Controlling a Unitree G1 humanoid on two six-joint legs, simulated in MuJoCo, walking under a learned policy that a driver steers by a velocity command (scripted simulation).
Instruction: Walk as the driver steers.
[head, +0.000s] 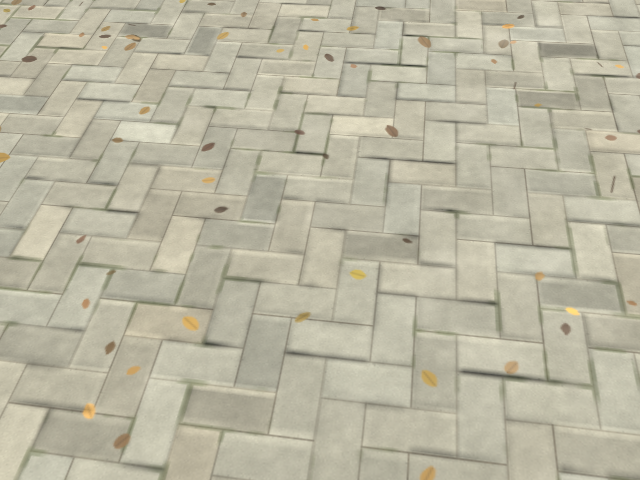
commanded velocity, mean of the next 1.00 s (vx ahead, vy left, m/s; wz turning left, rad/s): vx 0.48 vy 0.00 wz -0.40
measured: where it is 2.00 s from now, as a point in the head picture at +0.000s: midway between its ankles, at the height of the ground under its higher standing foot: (433, 412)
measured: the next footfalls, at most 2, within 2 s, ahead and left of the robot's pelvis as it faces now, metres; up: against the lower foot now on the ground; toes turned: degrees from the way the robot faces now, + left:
left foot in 0.20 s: +0.29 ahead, +0.15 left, +0.00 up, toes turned -2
right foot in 0.74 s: +0.51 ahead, -0.16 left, +0.00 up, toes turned -23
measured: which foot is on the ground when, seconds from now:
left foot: up 0.00-0.18, down 0.20-0.74, up 0.76-1.00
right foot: down 0.00-0.20, up 0.22-0.72, down 0.74-1.00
